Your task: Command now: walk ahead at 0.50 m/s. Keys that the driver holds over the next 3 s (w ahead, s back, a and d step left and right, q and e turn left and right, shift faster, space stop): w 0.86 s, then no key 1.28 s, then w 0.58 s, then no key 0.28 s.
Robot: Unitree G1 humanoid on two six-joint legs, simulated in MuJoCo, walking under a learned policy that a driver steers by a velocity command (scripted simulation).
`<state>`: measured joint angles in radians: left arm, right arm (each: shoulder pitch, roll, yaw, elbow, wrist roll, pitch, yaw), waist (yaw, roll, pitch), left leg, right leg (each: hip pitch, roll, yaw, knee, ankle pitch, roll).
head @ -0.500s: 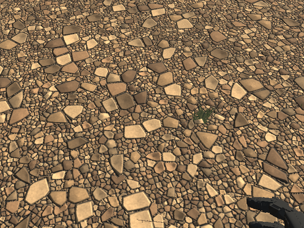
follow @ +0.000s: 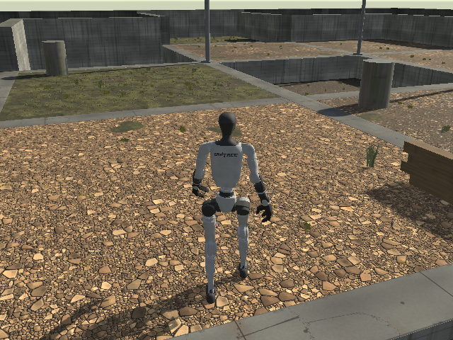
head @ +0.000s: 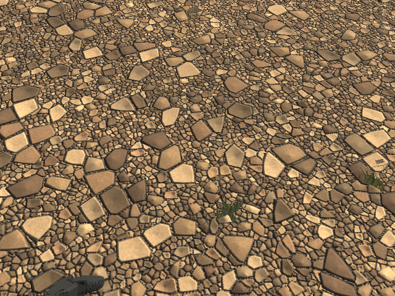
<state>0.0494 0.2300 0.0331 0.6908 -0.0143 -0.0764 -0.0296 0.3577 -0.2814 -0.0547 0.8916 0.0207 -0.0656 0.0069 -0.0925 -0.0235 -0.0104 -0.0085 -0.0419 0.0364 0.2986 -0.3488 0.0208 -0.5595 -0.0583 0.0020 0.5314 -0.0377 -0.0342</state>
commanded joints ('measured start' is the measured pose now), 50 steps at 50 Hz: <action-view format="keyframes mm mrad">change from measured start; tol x32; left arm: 1 100 146 56 -33 8 -25 0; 29 438 28 9 127 14 0 38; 50 -54 93 31 26 17 -16 0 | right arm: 1 -23 -169 -37 -36 6 4 -10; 23 -409 -50 0 -206 -5 -23 32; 29 80 -286 -80 -78 -24 -26 23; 50 -5 -138 -30 8 -10 4 -19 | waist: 1 126 96 -70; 4 212 -216 -405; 23 154 -48 66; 29 23 361 -342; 50 45 117 10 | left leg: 1 -5 240 -101 183 739 127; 4 -737 3 -127 968 -221 11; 24 -611 118 -57 231 319 22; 27 -250 53 6 191 275 80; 29 376 425 -665 92 129 314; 36 -139 283 -307 -113 322 226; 50 -16 245 -94 12 700 130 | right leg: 1 239 58 -53 -80 -31 -60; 4 981 -347 719 -186 -170 -323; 10 380 -169 241 -364 -30 -210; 24 565 -206 98 -311 60 -140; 27 537 -131 33 -16 370 -86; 29 -63 122 -11 643 -453 23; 31 -253 32 107 794 -455 1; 50 42 23 6 -24 98 -1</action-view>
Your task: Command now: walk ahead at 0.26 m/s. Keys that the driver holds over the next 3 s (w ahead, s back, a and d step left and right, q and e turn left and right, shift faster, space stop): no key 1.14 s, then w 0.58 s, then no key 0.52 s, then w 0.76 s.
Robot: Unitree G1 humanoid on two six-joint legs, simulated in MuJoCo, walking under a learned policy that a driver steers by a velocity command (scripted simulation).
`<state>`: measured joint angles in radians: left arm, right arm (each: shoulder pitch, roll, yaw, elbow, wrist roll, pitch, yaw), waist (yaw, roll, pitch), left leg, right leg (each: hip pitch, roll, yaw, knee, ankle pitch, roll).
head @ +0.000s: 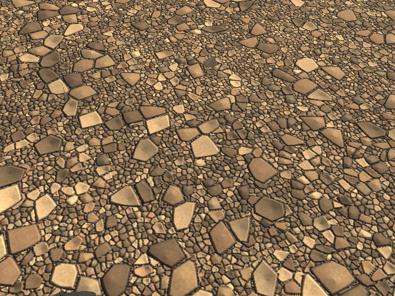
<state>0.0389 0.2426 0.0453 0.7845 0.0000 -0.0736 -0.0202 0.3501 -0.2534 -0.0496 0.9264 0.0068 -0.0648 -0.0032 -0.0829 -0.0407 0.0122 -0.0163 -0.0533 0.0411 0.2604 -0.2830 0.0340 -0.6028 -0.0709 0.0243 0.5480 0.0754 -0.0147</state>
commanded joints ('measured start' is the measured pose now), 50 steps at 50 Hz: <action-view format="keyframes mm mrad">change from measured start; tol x16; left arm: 1 3 102 27 -53 8 -21 -10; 5 288 163 39 32 24 -4 11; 11 -12 101 15 11 34 25 15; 50 99 82 11 286 -1 86 64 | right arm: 1 -21 -175 -38 -28 6 6 -12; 5 167 -32 15 4 -12 -7 0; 23 -145 -83 -13 6 -29 56 -36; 50 -103 -53 3 117 -11 54 -33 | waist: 1 67 140 -38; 5 116 -215 -451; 9 65 -39 -141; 21 90 141 40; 50 84 51 -4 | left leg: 1 8 253 -105 105 673 100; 3 -67 156 -56 351 623 33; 5 -475 9 -89 873 -404 -70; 6 -502 50 -156 944 -424 -71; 17 -101 94 -30 306 98 -48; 22 -403 148 -121 70 -236 0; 33 -224 116 -75 154 184 -15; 50 -206 95 -51 131 194 -16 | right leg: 1 146 49 -19 -72 -24 -38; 3 461 6 5 -111 364 -94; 4 838 -227 239 -6 738 -231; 5 937 -360 417 -33 774 -353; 8 543 -227 271 -188 182 -252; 11 241 -142 156 -292 -42 -202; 19 148 -36 90 -270 -618 -52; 31 419 35 -11 -114 -128 -19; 50 452 30 -12 -112 -94 -7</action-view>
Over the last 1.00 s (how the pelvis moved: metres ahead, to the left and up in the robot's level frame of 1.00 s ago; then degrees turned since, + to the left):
0.52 0.03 0.01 0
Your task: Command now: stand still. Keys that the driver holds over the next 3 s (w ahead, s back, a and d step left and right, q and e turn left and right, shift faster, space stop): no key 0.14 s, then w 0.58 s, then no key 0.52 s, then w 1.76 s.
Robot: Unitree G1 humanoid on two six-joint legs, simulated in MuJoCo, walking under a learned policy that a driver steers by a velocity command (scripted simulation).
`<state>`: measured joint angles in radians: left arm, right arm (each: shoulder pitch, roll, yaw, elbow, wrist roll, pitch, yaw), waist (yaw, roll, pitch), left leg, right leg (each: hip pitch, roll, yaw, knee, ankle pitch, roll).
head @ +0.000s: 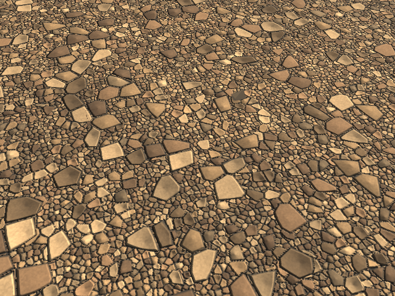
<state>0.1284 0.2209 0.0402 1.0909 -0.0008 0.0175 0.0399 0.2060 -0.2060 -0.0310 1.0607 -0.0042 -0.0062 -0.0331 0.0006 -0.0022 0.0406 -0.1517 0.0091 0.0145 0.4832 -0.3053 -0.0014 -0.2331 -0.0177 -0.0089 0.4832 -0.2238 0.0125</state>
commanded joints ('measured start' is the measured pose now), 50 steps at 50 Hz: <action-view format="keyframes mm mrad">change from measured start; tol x32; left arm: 1 10 103 16 -17 0 -5 4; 16 -1 45 13 -32 -28 -79 -32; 21 445 236 76 89 -25 -101 -39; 50 290 66 23 -54 -5 -66 3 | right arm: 1 42 -100 -15 -15 -1 -5 -4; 50 -141 -88 -14 -129 -22 -93 64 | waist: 1 1 13 -30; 38 63 -79 124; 45 -94 189 -549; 50 38 45 -148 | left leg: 1 -72 32 -24 -93 209 19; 17 -138 291 -369 -279 -414 201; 24 -748 65 -94 794 -86 81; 39 -421 20 40 56 327 67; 42 -15 -50 62 20 410 126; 44 612 421 -496 71 989 389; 50 -119 232 -175 -190 718 260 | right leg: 1 81 -23 21 -49 199 -34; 11 -71 38 -38 29 -361 -52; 19 130 35 -75 7 -99 -101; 23 367 -380 661 -311 -309 -306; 36 186 -199 68 -407 241 -191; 42 258 -155 -13 69 879 -77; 43 48 -100 -25 325 576 -37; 44 -255 90 -7 760 -371 26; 50 -137 -78 85 690 -222 7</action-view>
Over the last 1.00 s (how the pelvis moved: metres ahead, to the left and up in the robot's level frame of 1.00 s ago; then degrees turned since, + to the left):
0.15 0.00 0.00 0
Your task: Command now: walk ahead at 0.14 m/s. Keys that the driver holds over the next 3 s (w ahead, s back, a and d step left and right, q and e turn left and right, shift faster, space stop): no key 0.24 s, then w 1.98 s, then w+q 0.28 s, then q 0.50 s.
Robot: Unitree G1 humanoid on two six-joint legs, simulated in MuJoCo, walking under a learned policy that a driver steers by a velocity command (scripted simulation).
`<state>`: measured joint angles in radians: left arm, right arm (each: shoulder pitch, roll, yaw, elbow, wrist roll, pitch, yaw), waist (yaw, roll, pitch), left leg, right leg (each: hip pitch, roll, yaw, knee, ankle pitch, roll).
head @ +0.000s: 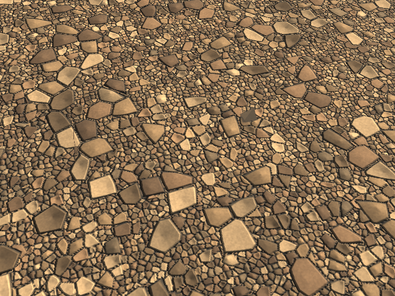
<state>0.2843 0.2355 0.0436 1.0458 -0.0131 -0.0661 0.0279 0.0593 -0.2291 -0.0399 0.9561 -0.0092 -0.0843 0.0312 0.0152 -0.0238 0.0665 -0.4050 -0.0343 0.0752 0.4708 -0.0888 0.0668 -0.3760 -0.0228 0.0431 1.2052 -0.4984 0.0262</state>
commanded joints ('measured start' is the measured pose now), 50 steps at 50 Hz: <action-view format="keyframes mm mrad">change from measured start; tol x32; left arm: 1 150 22 15 -9 8 29 19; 41 -440 39 11 -234 -20 -33 -65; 47 137 283 103 -105 14 -23 -47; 50 -58 132 47 -138 -4 -28 -53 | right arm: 1 -2 -67 -2 -16 -25 -16 -1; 26 461 -221 -69 120 30 -8 -35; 50 275 -130 -25 13 65 -50 -27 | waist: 1 46 84 -166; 20 -8 -167 -19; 26 -164 317 -47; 50 74 -91 -201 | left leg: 1 75 263 -200 -193 504 196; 11 -66 163 -197 -258 -457 46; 23 192 32 -35 3 -263 61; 27 609 420 -667 -248 -242 248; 41 399 270 -141 -339 203 105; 45 461 258 -78 -12 713 49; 48 -229 -26 -161 867 -465 -47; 50 -343 100 -166 919 -337 -4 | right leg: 1 53 -75 24 -108 56 -6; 12 246 -115 38 -790 379 -70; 15 35 -84 66 -892 -146 -104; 20 156 -269 336 -984 -155 -221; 29 -605 -73 16 -27 145 -101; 45 123 59 -132 -682 453 -158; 47 795 -280 359 -679 314 -336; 48 845 -396 730 -897 151 -405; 50 525 -310 460 -959 117 -301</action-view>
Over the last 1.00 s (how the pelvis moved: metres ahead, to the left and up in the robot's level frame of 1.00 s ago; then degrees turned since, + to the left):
0.30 0.02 -0.01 0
